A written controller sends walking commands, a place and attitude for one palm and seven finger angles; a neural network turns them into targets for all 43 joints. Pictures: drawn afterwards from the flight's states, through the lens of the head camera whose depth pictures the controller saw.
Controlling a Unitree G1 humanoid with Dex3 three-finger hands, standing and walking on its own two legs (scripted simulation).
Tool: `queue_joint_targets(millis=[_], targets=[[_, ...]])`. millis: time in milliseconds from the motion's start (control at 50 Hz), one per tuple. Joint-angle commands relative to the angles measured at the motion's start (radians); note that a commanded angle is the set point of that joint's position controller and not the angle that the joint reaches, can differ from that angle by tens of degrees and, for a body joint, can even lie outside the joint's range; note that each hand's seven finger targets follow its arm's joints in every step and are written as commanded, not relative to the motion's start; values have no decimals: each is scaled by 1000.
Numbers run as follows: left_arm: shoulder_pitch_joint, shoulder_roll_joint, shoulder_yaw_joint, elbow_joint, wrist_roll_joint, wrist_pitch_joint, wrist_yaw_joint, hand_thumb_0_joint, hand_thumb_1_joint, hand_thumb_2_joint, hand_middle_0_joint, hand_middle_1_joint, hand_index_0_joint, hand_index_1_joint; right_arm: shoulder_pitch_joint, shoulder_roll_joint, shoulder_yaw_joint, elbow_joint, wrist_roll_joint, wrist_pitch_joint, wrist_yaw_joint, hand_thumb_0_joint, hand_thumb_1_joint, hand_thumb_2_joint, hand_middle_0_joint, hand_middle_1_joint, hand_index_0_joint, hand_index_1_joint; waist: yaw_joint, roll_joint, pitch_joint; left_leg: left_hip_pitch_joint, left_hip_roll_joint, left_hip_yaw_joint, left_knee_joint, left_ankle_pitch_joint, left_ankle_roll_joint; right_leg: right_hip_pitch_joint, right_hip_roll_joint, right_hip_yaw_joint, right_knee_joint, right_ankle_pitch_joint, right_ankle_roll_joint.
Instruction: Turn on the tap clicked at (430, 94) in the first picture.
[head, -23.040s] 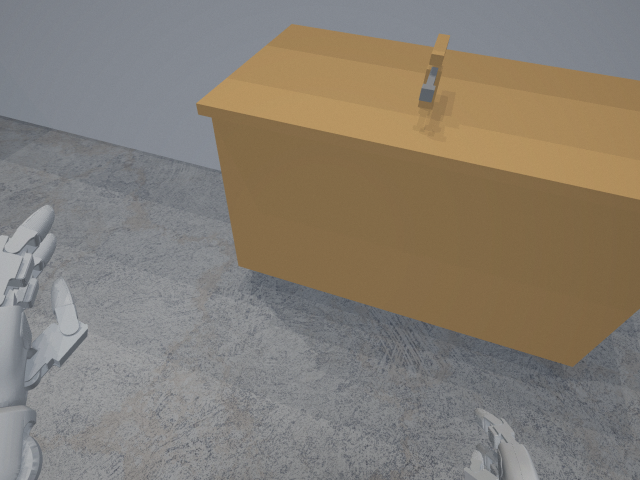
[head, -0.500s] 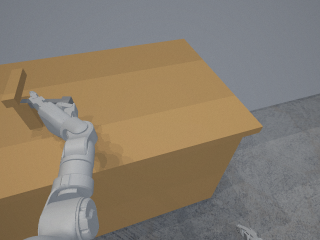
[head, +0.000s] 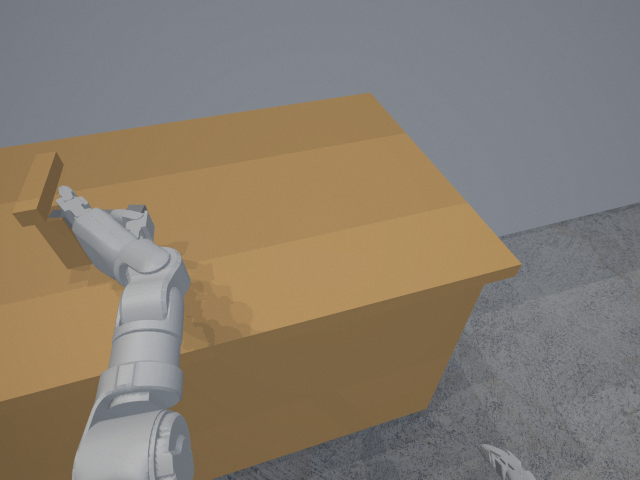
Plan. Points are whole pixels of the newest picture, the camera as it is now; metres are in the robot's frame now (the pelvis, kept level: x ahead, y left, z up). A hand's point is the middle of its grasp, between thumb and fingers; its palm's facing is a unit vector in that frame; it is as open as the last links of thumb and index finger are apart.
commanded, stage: lift the hand up off the lever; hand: left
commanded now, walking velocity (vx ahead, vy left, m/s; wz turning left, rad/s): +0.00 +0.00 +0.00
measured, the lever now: (136, 218) +0.45 +0.29 +0.10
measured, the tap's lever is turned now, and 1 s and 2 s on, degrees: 73 73 73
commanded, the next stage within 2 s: draw the hand back beside the body in 1.20 s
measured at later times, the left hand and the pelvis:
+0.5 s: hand (139, 212) +0.39 +0.25 +0.16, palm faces +0.82 -0.57 -0.03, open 7.8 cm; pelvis +0.00 -0.01 +0.00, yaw +0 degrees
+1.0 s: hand (136, 200) +0.39 +0.24 +0.18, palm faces +0.79 -0.61 -0.02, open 7.8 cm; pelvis +0.00 +0.00 +0.01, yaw +0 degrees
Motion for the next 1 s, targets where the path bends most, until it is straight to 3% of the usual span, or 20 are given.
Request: queue_joint_targets(millis=[0,60,120,180,220,240,260,320,340,380,440,520,540,560,620,660,760,920,940,980], targets=[[-439,216,-17,-239,37,-49,-9,0,900,900,-150,-150,-150,-150,-112,-114,-26,-139,1,-44,-17,0,-900,-900,200,300,200,300,3,-53,-238,181,-17,24,-34,205,41,31,-63,55,-113,386,62],[-410,218,-12,-275,35,-47,-16,0,900,900,-150,-150,-150,-150,-114,-111,-28,-145,3,-46,-17,0,-900,-900,200,300,200,300,15,-22,-261,205,-18,23,-33,248,40,51,-62,53,-103,437,58],[-393,191,-43,-294,30,-38,-28,0,900,900,-150,-150,-150,-150,-124,-113,-27,-149,6,-50,-19,0,-900,-900,200,300,200,300,7,-54,-249,208,-19,26,-32,245,41,53,-68,56,-109,467,67],[-412,194,-46,-269,16,-24,-40,0,900,900,-150,-150,-150,-150,-137,-115,-23,-142,13,-54,-26,0,-900,-900,200,300,200,300,0,-69,-196,202,-19,22,-48,202,43,27,-67,57,-133,397,66],[-433,188,-57,-284,13,-15,-41,0,900,900,-150,-150,-150,-150,-143,-113,-20,-140,12,-59,-31,0,-900,-900,200,300,200,300,1,-50,-207,207,-23,25,-52,194,43,33,-71,63,-139,399,69],[-431,222,-24,-277,14,-13,-40,0,900,900,-150,-150,-150,-150,-143,-116,-23,-134,13,-57,-33,0,-900,-900,200,300,200,300,9,-56,-211,213,-20,19,-60,201,42,35,-64,56,-137,379,62],[-457,196,-56,-296,15,-16,-41,0,900,900,-150,-150,-150,-150,-150,-114,-21,-138,13,-61,-32,0,-900,-900,200,300,200,300,2,-39,-215,221,-22,23,-58,204,43,29,-67,59,-136,379,62],[-426,201,-39,-302,20,-12,-32,0,900,900,-150,-150,-150,-150,-142,-110,-23,-138,9,-65,-29,0,-900,-900,200,300,200,300,16,-46,-250,229,-22,24,-52,238,40,59,-70,56,-122,444,65],[-400,240,-1,-291,18,-8,-33,0,900,900,-150,-150,-150,-150,-145,-115,-25,-137,9,-60,-30,0,-900,-900,200,300,200,300,27,-36,-254,228,-21,20,-56,245,39,65,-68,54,-122,439,62],[-418,213,-29,-294,15,3,-38,0,900,900,-150,-150,-150,-150,-146,-112,-20,-139,11,-58,-30,0,-900,-900,200,300,200,300,18,-53,-246,225,-22,24,-56,249,41,70,-73,56,-122,464,67],[-393,276,27,-289,8,18,-44,0,900,900,-150,-150,-150,-150,-152,-119,-20,-141,14,-50,-36,0,-900,-900,200,300,200,300,28,-69,-247,217,-21,26,-65,250,41,96,-78,61,-131,489,73],[-360,235,-9,-361,3,24,-53,0,900,900,-150,-150,-150,-150,-157,-114,-20,-156,16,-54,-33,0,-900,-900,200,300,200,300,31,-70,-265,241,-19,35,-63,298,41,126,-82,59,-122,575,78],[-325,265,22,-366,0,25,-58,0,900,900,-150,-150,-150,-150,-159,-117,-24,-156,18,-51,-34,0,-900,-900,200,300,200,300,42,-52,-266,249,-17,31,-69,308,40,131,-77,54,-122,562,72],[-320,229,-15,-373,-3,32,-65,0,900,900,-150,-150,-150,-150,-167,-115,-20,-159,21,-53,-34,0,-900,-900,200,300,200,300,36,-55,-244,249,-17,33,-71,302,41,120,-75,53,-126,547,72],[-350,224,-31,-366,-13,54,-76,0,900,900,-150,-150,-150,-150,-181,-118,-16,-150,27,-60,-41,0,-900,-900,200,300,200,300,22,-75,-186,241,-17,34,-84,249,42,91,-76,58,-157,479,75],[-400,216,-51,-399,-15,54,-80,0,900,900,-150,-150,-150,-150,-197,-114,-14,-146,30,-66,-44,0,-900,-900,200,300,200,300,19,-24,-172,266,-16,30,-98,233,43,62,-65,55,-169,388,60],[-454,187,-82,-407,-4,49,-64,0,900,900,-150,-150,-150,-150,-199,-109,-17,-128,25,-87,-43,0,-900,-900,200,300,200,300,22,9,-212,315,-13,14,-112,231,37,40,-52,47,-168,305,44],[-416,179,-63,-359,-14,94,-47,0,900,900,-150,-150,-150,-150,-214,-105,-13,-136,21,-73,-34,0,-900,-900,200,300,200,300,41,-42,-231,316,-11,25,-116,288,32,95,-55,42,-168,382,47],[-389,225,-18,-336,-16,96,-47,0,900,900,-150,-150,-150,-150,-212,-109,-15,-135,23,-64,-34,0,-900,-900,200,300,200,300,53,-55,-224,310,-7,16,-127,291,30,101,-52,37,-169,372,44],[-421,171,-70,-377,-11,100,-44,0,900,900,-150,-150,-150,-150,-227,-101,-11,-143,24,-63,-27,0,-900,-900,200,300,200,300,45,-31,-212,324,-4,22,-124,296,30,90,-51,36,-172,364,41]])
